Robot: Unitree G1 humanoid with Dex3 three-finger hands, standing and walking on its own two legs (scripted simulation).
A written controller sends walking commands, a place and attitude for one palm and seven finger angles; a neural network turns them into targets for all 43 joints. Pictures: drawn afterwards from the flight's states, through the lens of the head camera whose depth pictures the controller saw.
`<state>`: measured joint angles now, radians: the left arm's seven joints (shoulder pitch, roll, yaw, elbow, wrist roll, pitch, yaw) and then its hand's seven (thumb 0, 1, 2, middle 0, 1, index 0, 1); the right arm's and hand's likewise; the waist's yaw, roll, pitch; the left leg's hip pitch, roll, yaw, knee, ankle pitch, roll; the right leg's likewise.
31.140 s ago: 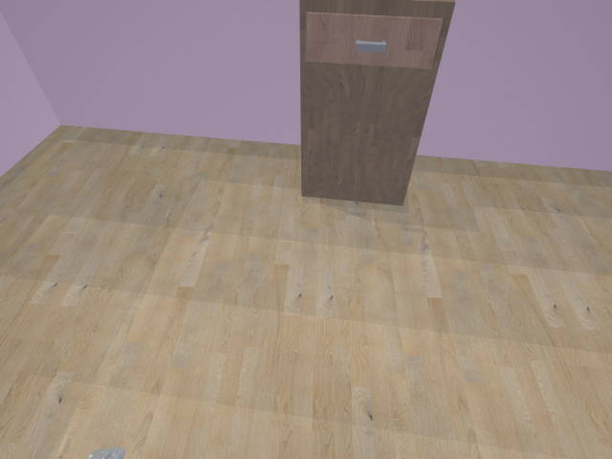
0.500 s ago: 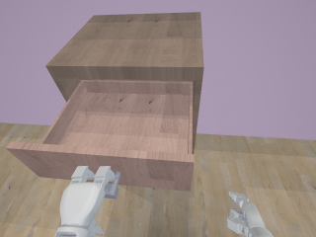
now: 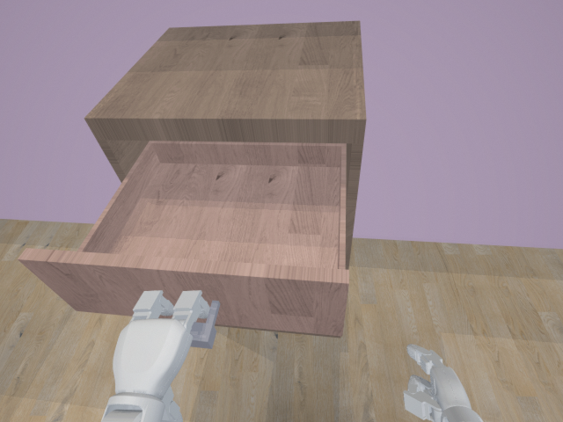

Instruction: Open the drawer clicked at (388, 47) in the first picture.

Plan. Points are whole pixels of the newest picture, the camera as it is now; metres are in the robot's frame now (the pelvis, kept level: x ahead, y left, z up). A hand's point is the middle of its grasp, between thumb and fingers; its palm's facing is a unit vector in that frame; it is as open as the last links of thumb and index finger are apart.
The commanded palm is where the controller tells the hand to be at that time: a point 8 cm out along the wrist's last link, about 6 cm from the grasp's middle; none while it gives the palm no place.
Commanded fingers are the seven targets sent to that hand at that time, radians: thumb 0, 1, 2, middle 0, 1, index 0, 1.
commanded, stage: lift the hand off the handle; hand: left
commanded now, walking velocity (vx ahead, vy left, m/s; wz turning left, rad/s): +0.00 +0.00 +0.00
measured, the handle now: (181, 318) +0.25 +0.18 +0.02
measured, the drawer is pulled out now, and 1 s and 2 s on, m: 0.28 0.26 0.23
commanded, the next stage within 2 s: open the thumb to release the handle in 0.40 s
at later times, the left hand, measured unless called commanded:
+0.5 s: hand (161, 374) +0.17 +0.18 +0.03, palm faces -0.14 -0.16 -0.98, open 13.9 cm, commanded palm +0.16 +0.19 +0.15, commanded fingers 0.00 -0.50 0.30 -0.30 -1.20 -0.30 -1.20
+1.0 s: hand (176, 345) +0.21 +0.18 +0.02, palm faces +0.09 -0.12 -0.99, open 13.3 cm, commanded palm +0.18 +0.19 +0.07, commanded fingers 0.00 -0.50 0.30 -0.15 -0.30 -0.15 -0.30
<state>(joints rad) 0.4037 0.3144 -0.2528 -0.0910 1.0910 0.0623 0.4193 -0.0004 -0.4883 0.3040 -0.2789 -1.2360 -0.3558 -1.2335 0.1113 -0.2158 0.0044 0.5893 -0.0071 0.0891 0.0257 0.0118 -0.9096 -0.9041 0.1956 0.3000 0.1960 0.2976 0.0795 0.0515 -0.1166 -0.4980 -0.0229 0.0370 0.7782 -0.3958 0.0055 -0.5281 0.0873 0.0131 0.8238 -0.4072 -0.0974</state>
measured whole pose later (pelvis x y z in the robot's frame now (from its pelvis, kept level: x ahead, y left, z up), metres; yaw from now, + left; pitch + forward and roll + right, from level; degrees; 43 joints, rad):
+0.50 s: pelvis +0.02 +0.00 +0.01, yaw -2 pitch +6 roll +2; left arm 0.63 0.42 -0.21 -0.29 1.01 0.01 0.29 0.00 -0.49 0.30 -0.29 -1.09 -0.37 -1.01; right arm 0.13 -0.23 -0.01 0.55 -0.04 0.07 0.04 0.01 -0.91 -0.90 0.20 0.30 0.20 0.30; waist 0.07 0.06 -0.10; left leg -0.41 -0.01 0.06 0.71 -0.40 0.01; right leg -0.44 0.11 0.04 0.74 -0.39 -0.10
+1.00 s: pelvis -0.01 +0.00 +0.00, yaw +0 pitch +8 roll +2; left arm 0.32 0.30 -0.23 -0.04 1.07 0.04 0.44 0.00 -0.49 0.30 -0.53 -0.77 -0.52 -0.95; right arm 0.11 -0.22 -0.01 0.62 -0.01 0.11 0.03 0.01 -0.91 -0.90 0.20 0.30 0.20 0.30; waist 0.08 0.06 -0.13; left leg -0.54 -0.03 0.03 0.79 -0.39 0.00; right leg -0.57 0.08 0.01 0.84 -0.40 -0.10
